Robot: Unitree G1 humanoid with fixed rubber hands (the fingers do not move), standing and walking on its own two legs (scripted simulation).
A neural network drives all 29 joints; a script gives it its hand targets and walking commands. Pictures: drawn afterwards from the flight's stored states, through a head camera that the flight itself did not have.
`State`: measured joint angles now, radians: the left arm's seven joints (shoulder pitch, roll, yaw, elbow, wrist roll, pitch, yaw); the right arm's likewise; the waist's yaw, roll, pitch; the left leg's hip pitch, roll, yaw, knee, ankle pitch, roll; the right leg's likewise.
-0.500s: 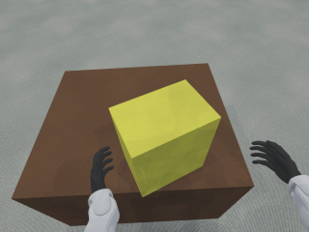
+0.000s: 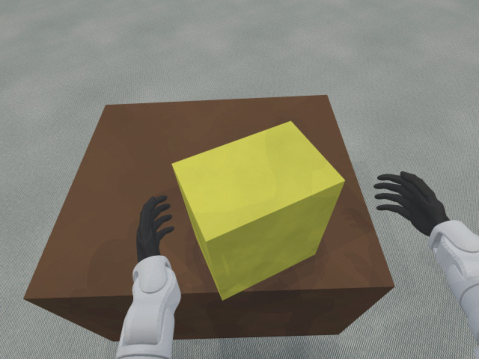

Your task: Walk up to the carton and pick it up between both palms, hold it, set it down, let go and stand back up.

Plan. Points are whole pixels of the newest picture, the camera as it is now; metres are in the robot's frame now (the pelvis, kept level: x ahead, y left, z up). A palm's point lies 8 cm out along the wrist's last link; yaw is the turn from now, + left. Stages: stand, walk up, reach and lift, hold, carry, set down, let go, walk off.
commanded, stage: reach and lift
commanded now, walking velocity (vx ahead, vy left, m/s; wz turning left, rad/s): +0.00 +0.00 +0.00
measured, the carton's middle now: (254, 216) +0.39 +0.01 -0.07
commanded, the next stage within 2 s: none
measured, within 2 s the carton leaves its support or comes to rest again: neither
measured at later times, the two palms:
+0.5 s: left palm (138, 215) +0.29 +0.19 +0.10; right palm (408, 164) +0.39 -0.24 +0.11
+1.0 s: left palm (138, 194) +0.32 +0.19 +0.11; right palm (403, 135) +0.41 -0.22 +0.15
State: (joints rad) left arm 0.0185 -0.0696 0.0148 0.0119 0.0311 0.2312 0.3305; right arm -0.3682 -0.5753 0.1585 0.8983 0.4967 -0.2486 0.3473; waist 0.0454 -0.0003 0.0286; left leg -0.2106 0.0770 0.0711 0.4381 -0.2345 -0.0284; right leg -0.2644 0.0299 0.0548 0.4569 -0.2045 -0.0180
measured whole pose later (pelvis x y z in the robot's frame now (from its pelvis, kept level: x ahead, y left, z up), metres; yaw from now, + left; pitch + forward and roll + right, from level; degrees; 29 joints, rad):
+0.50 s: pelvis -0.01 +0.00 +0.00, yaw +0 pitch +1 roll +0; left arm -0.22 -0.07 0.11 -0.05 0.02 0.54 0.32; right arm -0.59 -0.58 0.14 0.79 0.50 0.05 0.27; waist 0.07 0.00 0.01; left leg -0.21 0.08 0.07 0.40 -0.20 -0.04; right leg -0.26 0.03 0.05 0.42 -0.17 -0.02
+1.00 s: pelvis -0.01 +0.00 +0.00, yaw +0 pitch +1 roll +0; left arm -0.44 -0.06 0.18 0.12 0.00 0.64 0.32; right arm -0.74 -0.59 0.13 0.81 0.50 0.22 0.28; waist 0.09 0.01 0.00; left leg -0.21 0.08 0.07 0.40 -0.20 -0.04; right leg -0.26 0.03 0.05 0.42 -0.17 -0.02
